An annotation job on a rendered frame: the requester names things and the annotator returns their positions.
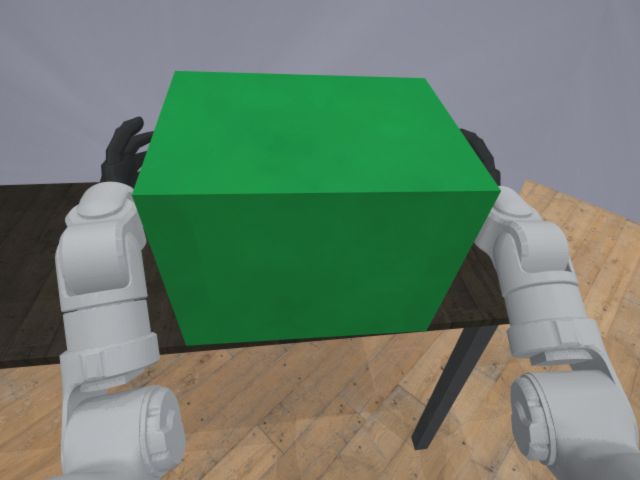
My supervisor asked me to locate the right robot hand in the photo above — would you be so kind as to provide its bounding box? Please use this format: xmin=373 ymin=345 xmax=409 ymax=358
xmin=460 ymin=129 xmax=501 ymax=186

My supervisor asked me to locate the left robot hand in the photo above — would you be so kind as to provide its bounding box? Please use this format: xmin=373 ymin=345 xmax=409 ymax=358
xmin=100 ymin=116 xmax=154 ymax=189

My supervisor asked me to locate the carton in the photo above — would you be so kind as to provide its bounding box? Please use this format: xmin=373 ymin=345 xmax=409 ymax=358
xmin=132 ymin=71 xmax=501 ymax=346

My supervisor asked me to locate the right robot forearm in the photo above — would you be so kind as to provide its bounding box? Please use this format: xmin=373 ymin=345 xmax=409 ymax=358
xmin=474 ymin=186 xmax=639 ymax=448

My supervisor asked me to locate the robot left upper arm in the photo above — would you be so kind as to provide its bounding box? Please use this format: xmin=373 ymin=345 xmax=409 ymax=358
xmin=45 ymin=385 xmax=186 ymax=480

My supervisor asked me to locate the table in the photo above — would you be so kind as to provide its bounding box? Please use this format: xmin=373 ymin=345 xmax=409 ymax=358
xmin=0 ymin=182 xmax=510 ymax=450

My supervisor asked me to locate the robot right upper arm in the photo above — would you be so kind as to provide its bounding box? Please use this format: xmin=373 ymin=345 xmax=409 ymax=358
xmin=510 ymin=370 xmax=640 ymax=480

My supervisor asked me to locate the left robot forearm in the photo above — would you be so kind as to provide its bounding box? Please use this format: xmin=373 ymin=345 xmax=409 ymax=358
xmin=55 ymin=182 xmax=160 ymax=475

